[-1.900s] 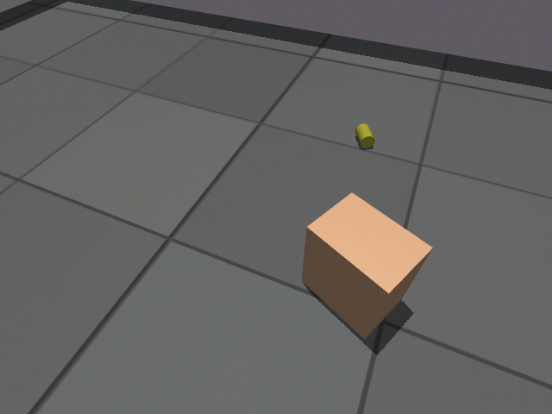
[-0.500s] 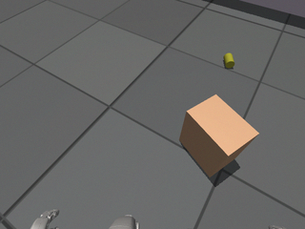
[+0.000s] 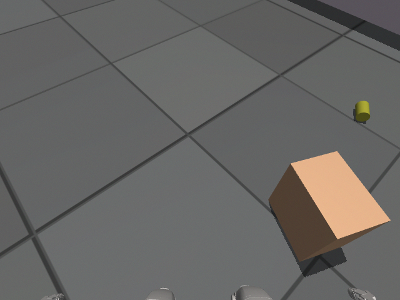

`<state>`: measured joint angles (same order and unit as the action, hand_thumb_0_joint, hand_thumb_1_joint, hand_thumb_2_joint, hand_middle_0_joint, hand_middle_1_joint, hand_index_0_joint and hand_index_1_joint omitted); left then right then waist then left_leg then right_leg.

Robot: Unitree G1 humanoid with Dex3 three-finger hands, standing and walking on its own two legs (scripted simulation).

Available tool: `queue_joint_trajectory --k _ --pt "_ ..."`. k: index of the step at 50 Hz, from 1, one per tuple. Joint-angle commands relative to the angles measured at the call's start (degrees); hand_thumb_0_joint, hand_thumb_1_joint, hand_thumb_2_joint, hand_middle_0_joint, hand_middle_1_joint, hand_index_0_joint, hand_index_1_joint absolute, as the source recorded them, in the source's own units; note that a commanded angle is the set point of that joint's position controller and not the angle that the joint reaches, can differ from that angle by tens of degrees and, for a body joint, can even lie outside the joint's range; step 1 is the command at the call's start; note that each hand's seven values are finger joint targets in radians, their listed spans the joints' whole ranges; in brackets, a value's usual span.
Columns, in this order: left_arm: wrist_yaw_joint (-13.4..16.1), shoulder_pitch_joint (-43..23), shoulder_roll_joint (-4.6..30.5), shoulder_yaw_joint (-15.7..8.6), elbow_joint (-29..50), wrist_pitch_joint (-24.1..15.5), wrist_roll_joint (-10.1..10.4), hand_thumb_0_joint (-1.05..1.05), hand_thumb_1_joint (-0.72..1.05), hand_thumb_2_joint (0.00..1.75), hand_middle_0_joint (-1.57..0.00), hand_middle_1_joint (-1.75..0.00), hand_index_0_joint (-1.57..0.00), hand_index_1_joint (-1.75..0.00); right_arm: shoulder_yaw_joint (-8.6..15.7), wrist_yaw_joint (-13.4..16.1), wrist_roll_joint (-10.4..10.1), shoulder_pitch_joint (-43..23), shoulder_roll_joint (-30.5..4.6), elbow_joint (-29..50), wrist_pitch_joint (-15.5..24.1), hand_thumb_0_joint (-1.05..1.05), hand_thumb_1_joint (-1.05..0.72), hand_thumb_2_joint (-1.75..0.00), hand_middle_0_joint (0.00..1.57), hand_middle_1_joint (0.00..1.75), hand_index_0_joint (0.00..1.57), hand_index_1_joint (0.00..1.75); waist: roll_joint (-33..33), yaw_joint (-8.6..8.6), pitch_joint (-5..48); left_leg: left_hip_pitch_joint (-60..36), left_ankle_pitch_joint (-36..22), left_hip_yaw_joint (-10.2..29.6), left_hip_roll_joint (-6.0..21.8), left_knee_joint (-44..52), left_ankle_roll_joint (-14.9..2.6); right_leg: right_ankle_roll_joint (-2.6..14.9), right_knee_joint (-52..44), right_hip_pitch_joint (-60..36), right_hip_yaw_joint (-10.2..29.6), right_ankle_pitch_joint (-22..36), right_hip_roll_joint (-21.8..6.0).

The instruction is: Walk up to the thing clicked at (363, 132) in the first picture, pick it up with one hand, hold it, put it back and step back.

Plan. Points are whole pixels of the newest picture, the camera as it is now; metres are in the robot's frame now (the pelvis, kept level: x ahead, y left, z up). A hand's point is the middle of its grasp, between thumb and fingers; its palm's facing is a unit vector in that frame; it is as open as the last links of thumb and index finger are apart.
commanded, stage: walk up
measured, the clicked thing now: (362, 111) +1.30 -1.14 -0.71
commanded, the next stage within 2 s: stand in 1.10 s
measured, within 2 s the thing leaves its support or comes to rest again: neither
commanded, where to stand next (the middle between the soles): +0.04 -0.01 m, yaw +11 degrees
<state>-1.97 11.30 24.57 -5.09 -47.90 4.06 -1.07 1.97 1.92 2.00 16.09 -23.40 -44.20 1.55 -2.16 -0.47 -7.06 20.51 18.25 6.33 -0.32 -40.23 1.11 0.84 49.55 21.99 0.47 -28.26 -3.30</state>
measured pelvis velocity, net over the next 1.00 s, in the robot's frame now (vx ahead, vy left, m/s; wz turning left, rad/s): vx -0.01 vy -0.02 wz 0.24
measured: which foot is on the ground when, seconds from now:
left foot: down 0.00-0.06, up 0.08-0.34, down 0.36-1.00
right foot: up 0.00-0.02, down 0.04-1.00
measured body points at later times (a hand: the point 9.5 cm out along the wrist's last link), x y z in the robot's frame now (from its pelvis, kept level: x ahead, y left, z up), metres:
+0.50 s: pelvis -0.01 -0.01 +0.00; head +0.00 +0.02 +0.45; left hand -0.01 +0.32 -0.12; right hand +0.12 -0.29 -0.10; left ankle -0.01 +0.11 -0.72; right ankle +0.01 -0.15 -0.69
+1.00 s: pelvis -0.01 -0.02 +0.02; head -0.01 -0.01 +0.47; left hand +0.00 +0.30 -0.11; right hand +0.14 -0.29 -0.10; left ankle -0.01 +0.11 -0.72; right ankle +0.03 -0.16 -0.72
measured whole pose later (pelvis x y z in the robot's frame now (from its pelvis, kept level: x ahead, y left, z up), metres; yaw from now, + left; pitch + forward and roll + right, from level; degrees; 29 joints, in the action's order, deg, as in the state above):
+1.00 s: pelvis -0.01 -0.02 +0.02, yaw +14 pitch -3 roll -1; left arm -0.8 7.4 21.8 -0.6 -59.0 -1.2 -0.5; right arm -0.9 -0.9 0.6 8.7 -19.9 -59.2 0.8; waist -0.4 -0.9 -2.8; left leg 13.4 13.7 5.3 -1.0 -29.7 0.5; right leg -2.0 27.8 10.9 -3.9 -14.1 -3.8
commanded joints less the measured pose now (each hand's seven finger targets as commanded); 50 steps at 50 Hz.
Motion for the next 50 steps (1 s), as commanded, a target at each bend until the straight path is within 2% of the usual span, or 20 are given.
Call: queue_joint_trajectory --k 1,2,3,4,5,8,10,13,17,18,20,21,24,27,30,32,34,35,38,50 --pt "1.4 5.7 7.2 -2.8 2.7 -3.4 0.3 0.00 0.90 0.90 -0.20 -0.30 -0.20 -0.30 4.5 0.6 -1.2 -2.7 -14.3 5.7 -0.4 0.00 -0.90 -0.90 0.20 0.30 0.20 0.30 9.4 -2.87 11.3 0.3 -24.6 7.2 6.3 -0.8 -10.11 1.47 -19.2 -12.6 -4.4 11.5 4.2" --pt "1.8 6.7 10.2 -3.5 2.4 -3.9 -0.5 0.00 0.90 0.90 -0.20 -0.30 -0.20 -0.30 3.6 0.6 -1.8 -3.4 -11.3 6.5 -0.7 0.00 -0.90 -0.90 0.20 0.30 0.20 0.30 3.1 -3.73 10.9 4.4 -17.8 5.7 2.6 -6.7 -7.27 3.45 -23.5 -14.7 2.7 11.7 -0.6" --pt "2.0 6.3 15.3 -4.3 3.5 -4.4 -1.3 0.00 0.90 0.90 -0.20 -0.30 -0.20 -0.30 2.7 0.7 -2.5 -3.9 -8.3 7.4 -0.7 0.00 -0.90 -0.90 0.20 0.30 0.20 0.30 -8.0 -4.05 8.8 13.8 -3.5 0.7 -5.2 -16.6 -4.03 7.33 -28.0 -16.6 18.8 15.2 -12.5" --pt "1.8 1.6 17.2 -4.5 4.9 -4.5 -1.2 0.00 0.90 0.90 -0.20 -0.30 -0.20 -0.30 3.3 1.5 -1.9 -2.1 -9.7 6.5 -1.1 0.00 -0.90 -0.90 0.20 0.30 0.20 0.30 -9.9 -2.47 7.8 13.8 18.3 0.3 -4.1 -24.1 -2.97 14.80 -32.3 -10.2 29.0 14.5 -23.4" --pt "1.8 -3.2 18.8 -4.5 6.1 -4.5 -1.0 0.00 0.90 0.90 -0.20 -0.30 -0.20 -0.30 4.2 1.8 -1.7 0.4 -12.0 4.8 -1.0 0.00 -0.90 -0.90 0.20 0.30 0.20 0.30 -12.6 -0.44 5.5 11.9 19.9 1.5 -1.2 -28.8 -2.56 18.85 -34.7 -4.6 34.8 11.7 -26.9" --pt "1.9 -4.2 13.0 -3.0 5.5 -5.1 -0.9 0.00 0.90 0.90 -0.20 -0.30 -0.20 -0.30 5.0 -0.2 -1.6 0.9 -13.3 1.5 -0.9 0.00 -0.90 -0.90 0.20 0.30 0.20 0.30 -5.3 0.56 0.3 8.9 10.3 -0.9 -1.0 -25.1 -2.51 11.10 -28.5 -2.1 10.8 11.2 -13.3" --pt "1.9 -1.4 13.4 -3.3 4.1 -5.6 -1.4 0.00 0.90 0.90 -0.20 -0.30 -0.20 -0.30 4.4 -1.3 -1.3 0.9 -10.9 1.2 -1.0 0.00 -0.90 -0.90 0.20 0.30 0.20 0.30 -8.5 -1.07 1.0 8.6 7.6 -2.5 -0.7 -19.7 -1.83 9.47 -27.8 -4.1 7.4 6.4 -10.3" --pt "1.5 2.9 13.7 -3.4 4.5 -5.9 -1.9 0.00 0.90 0.90 -0.20 -0.30 -0.20 -0.30 3.8 -2.1 -1.1 -1.2 -9.8 1.5 -0.4 0.00 -0.90 -0.90 0.20 0.30 0.20 0.30 -10.7 -3.35 4.0 8.6 9.9 -5.7 -0.6 -7.4 -1.31 11.10 -26.1 -13.0 6.6 11.5 -11.0" --pt "1.0 1.1 12.6 -2.3 5.6 -4.8 -0.1 0.00 0.90 0.90 -0.20 -0.30 -0.20 -0.30 3.9 -1.4 -0.9 3.5 -8.9 -1.3 1.2 0.00 -0.90 -0.90 0.20 0.30 0.20 0.30 -8.0 0.36 9.2 -8.0 -2.8 -9.4 -2.6 13.0 -1.94 9.17 -13.7 -8.6 2.1 25.8 -11.8" --pt "1.1 3.0 9.4 -1.1 5.6 -4.6 0.2 0.00 0.90 0.90 -0.20 -0.30 -0.20 -0.30 4.6 -1.0 -0.5 3.7 -10.3 -1.9 1.7 0.00 -0.90 -0.90 0.20 0.30 0.20 0.30 -1.7 0.62 10.5 -14.4 -5.7 -5.1 -1.5 16.3 -2.98 6.17 -6.5 -4.2 -0.5 23.3 -9.5" --pt "1.5 3.6 4.3 0.4 6.0 -3.9 1.2 0.00 0.90 0.90 -0.20 -0.30 -0.20 -0.30 5.3 -0.4 0.5 -0.2 -17.0 0.6 2.3 0.00 -0.90 -0.90 0.20 0.30 0.20 0.30 12.7 -0.85 10.7 -16.6 -7.8 26.0 18.6 20.8 -12.52 0.12 1.4 9.6 -3.1 -4.7 0.4" --pt "2.2 0.3 10.0 -1.1 4.6 -3.7 0.8 0.00 0.90 0.90 -0.20 -0.30 -0.20 -0.30 5.7 -0.5 -0.4 -0.5 -19.3 -0.3 2.0 0.00 -0.90 -0.90 0.20 0.30 0.20 0.30 11.4 1.49 8.3 -5.6 -3.2 26.9 20.4 20.8 -17.53 0.17 3.7 2.6 2.1 -9.0 -2.6" --pt "1.9 2.1 9.0 -1.0 2.6 -4.1 1.2 0.00 0.90 0.90 -0.20 -0.30 -0.20 -0.30 3.3 -0.2 -0.7 -4.7 -12.8 -0.3 2.0 0.00 -0.90 -0.90 0.20 0.30 0.20 0.30 11.0 -1.07 4.8 -6.5 -16.2 12.5 12.2 16.3 -12.65 0.83 -0.5 2.2 1.9 -2.7 -2.7" --pt "2.1 3.5 8.3 -0.5 0.5 -4.6 1.3 0.00 0.90 0.90 -0.20 -0.30 -0.20 -0.30 3.0 -0.5 -1.4 -4.7 -13.1 -1.6 2.0 0.00 -0.90 -0.90 0.20 0.30 0.20 0.30 13.7 -0.71 7.1 -5.5 -27.6 9.6 10.8 13.4 -10.91 0.30 -7.6 -3.9 -1.9 2.4 -0.3" --pt "2.6 5.0 8.1 -0.2 -1.8 -5.8 0.5 0.00 0.90 0.90 -0.20 -0.30 -0.20 -0.30 2.4 -0.8 -2.3 -6.5 -11.3 -1.5 0.5 0.00 -0.90 -0.90 0.20 0.30 0.20 0.30 9.3 -2.18 9.4 -2.9 -21.4 5.1 7.6 7.3 -7.82 1.09 -22.6 -13.7 -2.0 15.5 0.8" --pt "3.0 3.5 12.2 -0.8 -2.0 -6.6 -0.3 0.00 0.90 0.90 -0.20 -0.30 -0.20 -0.30 1.5 -0.9 -3.0 -6.7 -8.2 -1.5 0.2 0.00 -0.90 -0.90 0.20 0.30 0.20 0.30 0.5 -1.48 10.1 1.8 -11.7 1.1 2.3 1.9 -3.57 4.74 -26.2 -16.7 9.1 21.8 -8.0" --pt "2.4 -4.8 13.9 -0.5 -0.7 -6.5 -0.3 0.00 0.90 0.90 -0.20 -0.30 -0.20 -0.30 2.3 -0.9 -2.4 -3.3 -8.7 -4.9 -0.5 0.00 -0.90 -0.90 0.20 0.30 0.20 0.30 -3.9 2.17 6.8 -5.7 8.3 -2.2 -0.3 -0.2 -2.62 10.43 -28.1 -3.7 14.6 10.5 -15.4" --pt "2.2 -6.8 12.1 0.2 -0.3 -6.3 -0.2 0.00 0.90 0.90 -0.20 -0.30 -0.20 -0.30 2.3 -1.0 -1.9 -1.6 -9.2 -6.3 -0.2 0.00 -0.90 -0.90 0.20 0.30 0.20 0.30 -3.9 3.33 6.0 -8.9 7.5 -0.5 0.4 4.6 -2.97 8.50 -26.7 -0.4 11.8 10.3 -13.6" --pt "2.0 -5.1 8.8 1.3 -2.6 -6.1 0.7 0.00 0.90 0.90 -0.20 -0.30 -0.20 -0.30 2.2 -1.7 -1.7 -8.2 -10.9 -6.5 0.7 0.00 -0.90 -0.90 0.20 0.30 0.20 0.30 1.4 -0.11 4.1 -3.8 -2.7 8.6 5.9 14.7 -5.74 1.65 -22.2 -4.3 0.6 7.7 -2.7" --pt "1.9 -7.5 8.8 1.8 -8.5 -6.4 1.1 0.00 0.90 0.90 -0.20 -0.30 -0.20 -0.30 0.3 -2.0 -1.8 -11.2 -9.9 -12.2 0.7 0.00 -0.90 -0.90 0.20 0.30 0.20 0.30 4.1 -0.51 7.4 -4.8 -8.9 5.3 4.8 19.0 -3.40 1.12 -29.0 -14.6 0.6 13.5 -4.4"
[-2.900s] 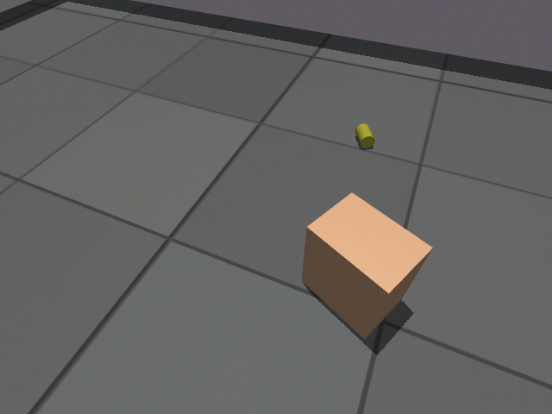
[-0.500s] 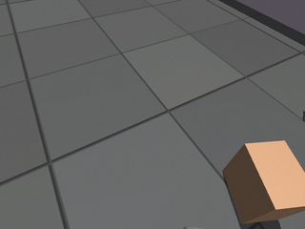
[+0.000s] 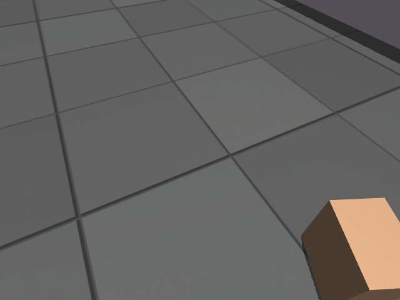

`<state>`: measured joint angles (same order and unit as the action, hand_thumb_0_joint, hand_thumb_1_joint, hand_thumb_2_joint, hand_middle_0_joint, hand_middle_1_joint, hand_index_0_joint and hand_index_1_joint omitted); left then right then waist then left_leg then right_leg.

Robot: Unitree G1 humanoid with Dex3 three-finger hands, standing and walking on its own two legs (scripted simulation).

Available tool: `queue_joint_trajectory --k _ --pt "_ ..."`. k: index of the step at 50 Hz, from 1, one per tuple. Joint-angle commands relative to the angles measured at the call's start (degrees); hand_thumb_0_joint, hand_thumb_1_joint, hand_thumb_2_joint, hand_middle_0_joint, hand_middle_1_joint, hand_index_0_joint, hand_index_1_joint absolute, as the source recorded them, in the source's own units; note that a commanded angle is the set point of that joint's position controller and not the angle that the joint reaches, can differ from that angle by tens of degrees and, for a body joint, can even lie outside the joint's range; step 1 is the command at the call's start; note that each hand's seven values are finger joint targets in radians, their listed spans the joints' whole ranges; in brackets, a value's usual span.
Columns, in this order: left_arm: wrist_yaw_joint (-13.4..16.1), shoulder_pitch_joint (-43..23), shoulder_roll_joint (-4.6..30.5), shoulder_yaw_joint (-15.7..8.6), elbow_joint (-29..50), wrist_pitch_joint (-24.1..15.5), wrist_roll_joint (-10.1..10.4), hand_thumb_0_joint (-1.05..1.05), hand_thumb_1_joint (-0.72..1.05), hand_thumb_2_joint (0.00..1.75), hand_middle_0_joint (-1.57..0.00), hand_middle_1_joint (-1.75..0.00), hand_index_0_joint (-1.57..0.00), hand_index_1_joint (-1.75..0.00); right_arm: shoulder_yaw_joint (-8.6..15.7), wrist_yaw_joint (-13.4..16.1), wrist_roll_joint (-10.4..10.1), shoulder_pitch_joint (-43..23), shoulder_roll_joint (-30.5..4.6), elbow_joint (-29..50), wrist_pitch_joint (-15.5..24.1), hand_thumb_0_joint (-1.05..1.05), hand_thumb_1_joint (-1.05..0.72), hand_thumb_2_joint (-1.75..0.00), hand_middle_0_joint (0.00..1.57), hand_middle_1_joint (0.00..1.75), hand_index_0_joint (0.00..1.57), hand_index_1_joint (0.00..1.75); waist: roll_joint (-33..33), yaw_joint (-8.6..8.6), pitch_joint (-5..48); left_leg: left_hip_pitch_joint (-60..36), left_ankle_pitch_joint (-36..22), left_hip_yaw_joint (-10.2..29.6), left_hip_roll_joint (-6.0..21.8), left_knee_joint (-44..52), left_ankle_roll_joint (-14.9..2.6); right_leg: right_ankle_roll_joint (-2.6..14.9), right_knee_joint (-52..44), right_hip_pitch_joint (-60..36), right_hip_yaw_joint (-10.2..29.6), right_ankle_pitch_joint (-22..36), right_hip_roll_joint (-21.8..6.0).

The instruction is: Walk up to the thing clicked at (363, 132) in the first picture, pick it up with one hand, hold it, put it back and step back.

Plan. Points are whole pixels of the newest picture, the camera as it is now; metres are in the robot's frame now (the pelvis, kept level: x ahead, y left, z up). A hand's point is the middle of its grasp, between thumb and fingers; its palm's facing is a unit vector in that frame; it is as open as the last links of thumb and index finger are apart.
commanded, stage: walk up
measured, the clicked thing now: out of the picture +1.01 -1.40 -0.73
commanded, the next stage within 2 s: stand in 0.10 s
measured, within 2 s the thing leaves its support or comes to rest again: neither
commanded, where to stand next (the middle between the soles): +0.05 +0.00 m, yaw -3 degrees
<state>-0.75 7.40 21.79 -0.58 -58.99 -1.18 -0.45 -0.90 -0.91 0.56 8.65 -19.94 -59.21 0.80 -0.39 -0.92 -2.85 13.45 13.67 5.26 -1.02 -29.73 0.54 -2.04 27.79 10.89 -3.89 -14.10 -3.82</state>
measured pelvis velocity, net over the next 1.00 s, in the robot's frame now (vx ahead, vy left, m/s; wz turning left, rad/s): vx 0.01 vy -0.02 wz -0.03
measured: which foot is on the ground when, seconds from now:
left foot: down 0.00-1.00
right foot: down 0.00-1.00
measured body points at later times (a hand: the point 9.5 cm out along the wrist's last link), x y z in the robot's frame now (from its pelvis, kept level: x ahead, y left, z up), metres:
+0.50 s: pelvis +0.01 -0.01 +0.01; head +0.01 -0.01 +0.46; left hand +0.09 +0.30 -0.12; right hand +0.10 -0.31 -0.12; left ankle +0.03 +0.13 -0.74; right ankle +0.01 -0.15 -0.74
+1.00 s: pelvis +0.01 -0.02 +0.01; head +0.01 -0.02 +0.46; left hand +0.09 +0.29 -0.12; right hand +0.07 -0.32 -0.12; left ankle +0.03 +0.13 -0.74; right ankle +0.01 -0.15 -0.74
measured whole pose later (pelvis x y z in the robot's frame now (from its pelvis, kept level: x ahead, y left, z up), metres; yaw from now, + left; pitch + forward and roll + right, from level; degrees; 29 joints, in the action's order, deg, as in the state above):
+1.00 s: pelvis +0.01 -0.02 +0.01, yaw -2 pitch -3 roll +0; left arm -0.6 6.1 20.7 0.2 -65.0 -0.8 -0.7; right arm -0.3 -0.5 0.7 6.0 -20.4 -65.9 0.1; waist 0.2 -0.2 -3.1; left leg 7.5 9.1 4.0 0.9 -19.2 2.1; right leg -1.0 19.7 6.8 -2.8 -10.1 -2.1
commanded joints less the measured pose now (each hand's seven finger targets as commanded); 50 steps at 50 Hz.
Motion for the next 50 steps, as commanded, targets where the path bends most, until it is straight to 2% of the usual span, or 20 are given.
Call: queue_joint_trajectory --k 1,4,5,11,13,14,16,18,20,25,32,35,41,46,48,50 --pt "0.7 -3.7 11.8 -2.7 2.0 -1.1 0.4 0.00 0.90 0.90 -0.20 -0.30 -0.20 -0.30 3.2 0.9 -0.4 -4.0 -13.2 2.4 1.4 0.00 -0.90 -0.90 0.20 0.30 0.20 0.30 2.2 -0.07 3.3 1.8 -4.1 6.4 5.6 9.0 -2.69 4.09 -7.5 -3.8 4.9 -1.2 -4.0" --pt "0.7 -4.2 11.6 -2.7 0.8 -1.1 0.3 0.00 0.90 0.90 -0.20 -0.30 -0.20 -0.30 3.1 1.0 -0.5 -4.3 -12.9 1.2 1.3 0.00 -0.90 -0.90 0.20 0.30 0.20 0.30 1.8 -0.04 4.2 1.6 -6.6 6.3 5.9 9.4 -2.60 3.81 -8.3 -5.9 4.3 0.9 -4.0" --pt "0.7 -3.3 11.4 -2.1 -0.2 -1.1 0.4 0.00 0.90 0.90 -0.20 -0.30 -0.20 -0.30 3.2 1.0 0.0 -5.1 -12.7 1.2 1.5 0.00 -0.90 -0.90 0.20 0.30 0.20 0.30 1.3 -0.02 5.8 -2.0 -11.9 5.0 6.3 8.9 -2.30 3.46 -8.2 -6.3 5.8 5.4 -4.6" --pt "0.8 -4.3 11.5 -1.8 -1.8 -1.2 0.4 0.00 0.90 0.90 -0.20 -0.30 -0.20 -0.30 3.3 1.2 -0.4 -6.0 -12.9 -0.6 1.3 0.00 -0.90 -0.90 0.20 0.30 0.20 0.30 1.5 0.16 5.7 -4.4 -16.3 4.1 6.9 9.6 -1.75 2.90 -9.1 -6.8 5.4 9.7 -4.6" --pt "0.8 -4.6 11.4 -1.6 -2.3 -1.1 0.3 0.00 0.90 0.90 -0.20 -0.30 -0.20 -0.30 3.2 1.2 -0.4 -5.6 -12.8 -1.1 1.2 0.00 -0.90 -0.90 0.20 0.30 0.20 0.30 1.4 0.72 4.5 -3.6 -13.6 3.8 6.8 10.6 -1.52 2.62 -9.8 -6.4 5.5 7.8 -4.3" --pt "0.9 -4.7 11.4 -1.7 -2.5 -1.1 0.2 0.00 0.90 0.90 -0.20 -0.30 -0.20 -0.30 3.3 1.2 -0.4 -6.2 -12.8 -1.2 1.1 0.00 -0.90 -0.90 0.20 0.30 0.20 0.30 1.2 0.49 4.8 -3.9 -13.6 3.9 6.9 10.5 -1.63 2.72 -10.0 -6.7 5.6 8.3 -4.6" --pt "0.9 -4.6 11.4 -1.5 -2.9 -0.9 0.2 0.00 0.90 0.90 -0.20 -0.30 -0.20 -0.30 3.3 1.1 -0.3 -6.2 -12.8 -1.7 0.9 0.00 -0.90 -0.90 0.20 0.30 0.20 0.30 1.0 0.64 3.7 -3.5 -10.8 3.7 6.8 11.5 -1.44 2.56 -10.8 -5.9 5.7 5.7 -4.3" --pt "0.9 -4.4 11.5 -1.6 -3.2 -0.9 0.1 0.00 0.90 0.90 -0.20 -0.30 -0.20 -0.30 3.3 1.1 -0.3 -6.5 -12.7 -1.7 0.7 0.00 -0.90 -0.90 0.20 0.30 0.20 0.30 0.9 0.64 3.9 -3.5 -10.7 3.6 6.8 11.9 -1.47 2.55 -11.1 -6.3 5.7 5.8 -4.3" --pt "1.0 -4.1 11.4 -1.5 -3.4 -1.0 0.2 0.00 0.90 0.90 -0.20 -0.30 -0.20 -0.30 3.2 1.1 -0.4 -6.8 -12.8 -1.8 0.9 0.00 -0.90 -0.90 0.20 0.30 0.20 0.30 1.3 0.52 4.7 -5.0 -13.1 3.4 7.1 11.8 -1.49 2.61 -11.0 -6.3 5.7 8.3 -4.4" --pt "0.9 -4.2 11.3 -1.5 -3.6 -0.9 0.3 0.00 0.90 0.90 -0.20 -0.30 -0.20 -0.30 3.0 1.1 -0.3 -6.7 -12.6 -2.4 1.0 0.00 -0.90 -0.90 0.20 0.30 0.20 0.30 1.0 0.45 4.5 -5.5 -12.9 3.0 7.2 12.5 -1.17 2.70 -11.1 -6.3 5.9 7.9 -4.5" --pt "1.0 -4.2 11.4 -1.6 -3.5 -0.7 -0.1 0.00 0.90 0.90 -0.20 -0.30 -0.20 -0.30 3.2 1.0 -0.3 -7.1 -12.4 -2.6 0.7 0.00 -0.90 -0.90 0.20 0.30 0.20 0.30 -0.3 0.39 3.4 -5.2 -9.7 3.1 7.2 13.4 -1.05 2.66 -12.4 -5.1 5.9 4.0 -4.2" --pt "0.9 -4.4 11.7 -1.7 -3.4 -0.6 0.0 0.00 0.90 0.90 -0.20 -0.30 -0.20 -0.30 3.0 1.0 -0.2 -6.0 -12.6 -3.2 0.7 0.00 -0.90 -0.90 0.20 0.30 0.20 0.30 0.7 0.76 2.6 -3.9 -5.8 2.9 6.7 14.1 -0.88 2.73 -12.6 -4.6 6.4 1.7 -4.2" --pt "0.9 -3.9 11.8 -1.8 -3.0 -0.8 0.1 0.00 0.90 0.90 -0.20 -0.30 -0.20 -0.30 3.1 1.0 -0.1 -5.9 -12.5 -3.0 0.9 0.00 -0.90 -0.90 0.20 0.30 0.20 0.30 0.6 0.50 5.1 -5.6 -12.2 2.6 7.3 13.1 -0.97 2.80 -11.5 -6.5 6.3 7.7 -4.5" --pt "1.0 -3.9 11.6 -1.7 -2.9 -0.7 0.0 0.00 0.90 0.90 -0.20 -0.30 -0.20 -0.30 3.0 1.0 -0.2 -5.7 -12.6 -3.3 0.6 0.00 -0.90 -0.90 0.20 0.30 0.20 0.30 0.3 0.58 3.3 -4.8 -9.1 2.6 7.1 13.3 -0.98 2.66 -12.5 -5.0 6.3 4.8 -4.1" --pt "0.9 -3.8 11.8 -1.8 -2.9 -0.7 0.1 0.00 0.90 0.90 -0.20 -0.30 -0.20 -0.30 3.0 1.0 -0.2 -5.2 -12.5 -3.3 0.6 0.00 -0.90 -0.90 0.20 0.30 0.20 0.30 0.1 0.76 4.0 -5.6 -10.0 2.4 7.3 13.2 -1.01 2.82 -12.1 -5.3 6.5 6.0 -4.3" --pt "0.9 -3.7 11.3 -1.7 -2.9 -0.5 0.1 0.00 0.90 0.90 -0.20 -0.30 -0.20 -0.30 2.9 1.0 -0.2 -5.2 -12.7 -3.4 0.6 0.00 -0.90 -0.90 0.20 0.30 0.20 0.30 0.9 0.67 2.4 -4.2 -7.2 2.5 7.1 13.9 -0.92 2.76 -12.5 -4.6 6.3 3.3 -4.0"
